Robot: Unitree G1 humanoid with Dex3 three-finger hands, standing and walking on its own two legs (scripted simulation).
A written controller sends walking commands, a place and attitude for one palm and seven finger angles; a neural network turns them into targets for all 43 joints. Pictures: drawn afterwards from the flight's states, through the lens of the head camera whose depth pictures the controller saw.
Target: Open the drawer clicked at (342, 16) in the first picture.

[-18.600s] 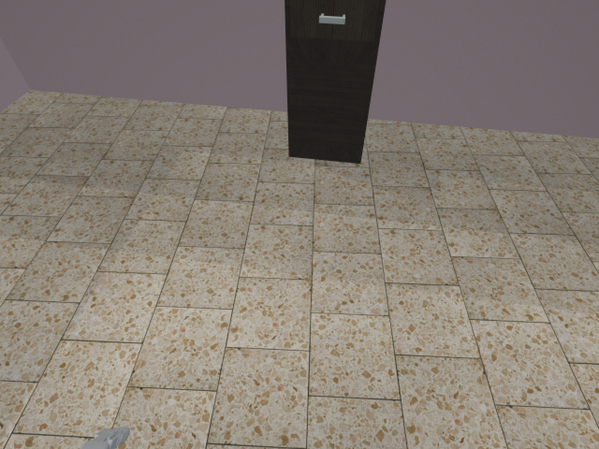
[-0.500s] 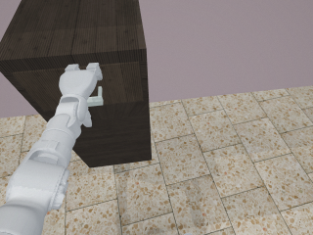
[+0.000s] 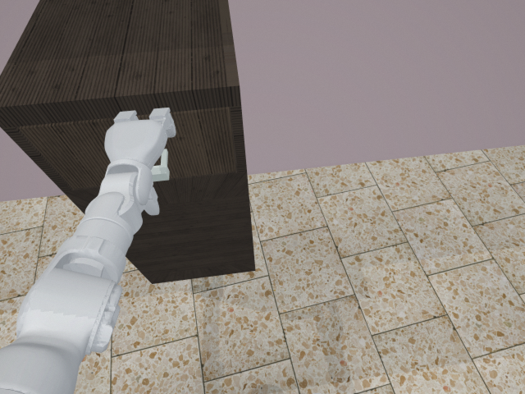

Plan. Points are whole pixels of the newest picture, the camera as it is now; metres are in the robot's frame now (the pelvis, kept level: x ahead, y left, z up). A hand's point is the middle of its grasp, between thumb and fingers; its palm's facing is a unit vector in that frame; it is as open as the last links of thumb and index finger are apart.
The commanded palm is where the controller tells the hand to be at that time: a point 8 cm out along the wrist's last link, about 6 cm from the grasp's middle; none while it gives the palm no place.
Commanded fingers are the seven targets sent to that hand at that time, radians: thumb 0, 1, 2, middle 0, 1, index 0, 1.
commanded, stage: re-aim the fingers above the handle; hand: left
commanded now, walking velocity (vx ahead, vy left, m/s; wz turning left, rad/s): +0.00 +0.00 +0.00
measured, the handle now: (140, 166) +0.53 +0.21 -0.01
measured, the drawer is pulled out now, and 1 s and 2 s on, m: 0.00 0.00 0.00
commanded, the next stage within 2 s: lower the fingers behind the handle in 0.56 s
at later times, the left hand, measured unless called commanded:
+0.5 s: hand (145, 167) +0.47 +0.18 +0.05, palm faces -0.03 -0.05 -1.00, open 13.8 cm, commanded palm +0.46 +0.20 +0.10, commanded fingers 0.00 -0.50 0.30 -0.30 -1.20 -0.30 -1.20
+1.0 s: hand (132, 181) +0.47 +0.21 +0.02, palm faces -0.06 -0.05 -1.00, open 13.8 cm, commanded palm +0.45 +0.22 +0.07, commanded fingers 0.00 -0.50 0.30 -0.30 -1.20 -0.30 -1.20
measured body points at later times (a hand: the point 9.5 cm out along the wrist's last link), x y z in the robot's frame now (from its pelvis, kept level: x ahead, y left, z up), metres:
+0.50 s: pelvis +0.00 +0.00 +0.00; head +0.08 -0.02 +0.44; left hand +0.47 +0.18 +0.10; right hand +0.04 -0.28 -0.13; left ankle -0.01 +0.11 -0.72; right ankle -0.02 -0.12 -0.72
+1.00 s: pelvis +0.00 +0.01 -0.01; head +0.09 +0.01 +0.43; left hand +0.46 +0.21 +0.07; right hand +0.01 -0.27 -0.13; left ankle -0.01 +0.11 -0.72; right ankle -0.02 -0.12 -0.72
